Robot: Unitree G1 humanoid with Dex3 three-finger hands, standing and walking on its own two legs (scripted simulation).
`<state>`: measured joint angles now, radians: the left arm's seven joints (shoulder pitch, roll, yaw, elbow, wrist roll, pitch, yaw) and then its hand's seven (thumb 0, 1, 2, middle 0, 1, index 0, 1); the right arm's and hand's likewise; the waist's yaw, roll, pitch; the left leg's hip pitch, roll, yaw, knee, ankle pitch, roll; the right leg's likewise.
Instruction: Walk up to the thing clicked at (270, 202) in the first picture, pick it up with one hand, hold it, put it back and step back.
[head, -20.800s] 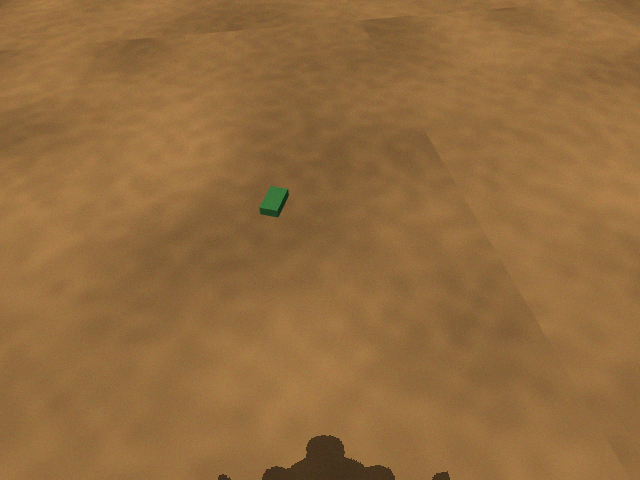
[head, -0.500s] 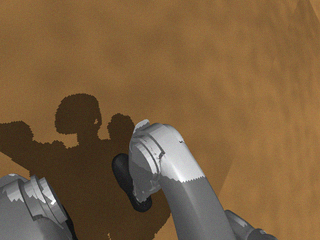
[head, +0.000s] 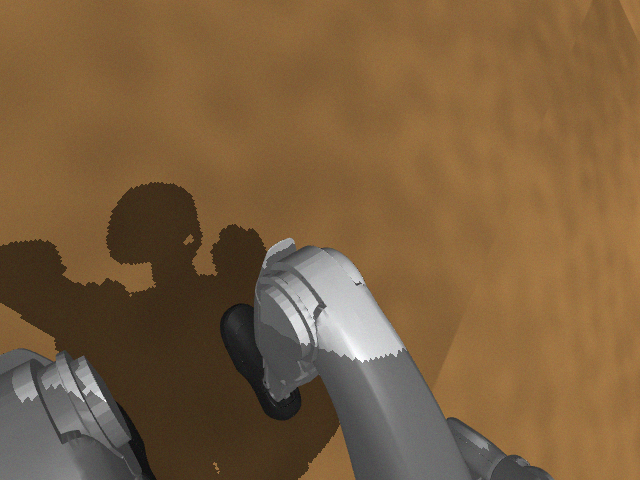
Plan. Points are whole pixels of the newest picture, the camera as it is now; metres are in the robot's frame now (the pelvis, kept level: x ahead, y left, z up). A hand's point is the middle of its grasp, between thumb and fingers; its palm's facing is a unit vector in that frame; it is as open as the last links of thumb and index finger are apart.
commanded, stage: close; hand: left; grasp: from above
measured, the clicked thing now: out of the picture +0.47 +0.31 -0.30
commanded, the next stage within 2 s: settle in 0.52 s
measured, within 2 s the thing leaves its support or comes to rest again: leaves its support in 0.92 s
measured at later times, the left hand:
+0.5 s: hand out of the picture +0.46 +0.31 -0.27, palm faces -0.44 -0.16 -0.88, open 11.3 cm
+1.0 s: hand out of the picture +0.46 +0.32 -0.26, palm faces -0.42 -0.18 -0.89, open 11.3 cm
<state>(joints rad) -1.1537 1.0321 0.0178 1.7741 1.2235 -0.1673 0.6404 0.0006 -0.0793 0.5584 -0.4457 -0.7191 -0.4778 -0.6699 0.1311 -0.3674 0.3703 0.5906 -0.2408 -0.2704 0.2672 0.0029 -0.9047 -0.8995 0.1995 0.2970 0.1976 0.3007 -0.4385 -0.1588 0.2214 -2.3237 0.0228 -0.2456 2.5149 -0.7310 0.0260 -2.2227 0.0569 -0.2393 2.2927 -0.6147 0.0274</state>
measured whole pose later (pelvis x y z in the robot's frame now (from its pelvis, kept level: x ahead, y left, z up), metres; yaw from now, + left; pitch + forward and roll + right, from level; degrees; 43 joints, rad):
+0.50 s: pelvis +0.00 +0.00 +0.00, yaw +0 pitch +28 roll -16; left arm -1.15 1.04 0.03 1.76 1.22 -0.17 0.63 0.00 -0.10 0.59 -0.48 -0.69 -0.52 -0.63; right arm 0.13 -0.37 0.37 0.58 -0.24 -0.25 0.25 0.00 -0.90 -0.90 0.20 0.30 0.20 0.30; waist -0.44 -0.16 0.23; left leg -2.32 0.02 -0.24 2.51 -0.73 0.03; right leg -2.22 0.06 -0.24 2.29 -0.61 0.03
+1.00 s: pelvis +0.00 +0.00 +0.00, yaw +1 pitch +30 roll -16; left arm -1.07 0.98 0.10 1.61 1.24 -0.15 0.54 0.00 -0.17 0.62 -0.56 -0.63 -0.59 -0.59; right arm 0.18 -0.36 0.31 0.59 -0.22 -0.22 0.26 0.00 -0.92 -0.90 0.20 0.30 0.20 0.30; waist -0.40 -0.13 0.17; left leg -2.34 0.01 -0.23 2.51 -0.73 0.02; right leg -2.23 0.04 -0.23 2.30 -0.62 0.02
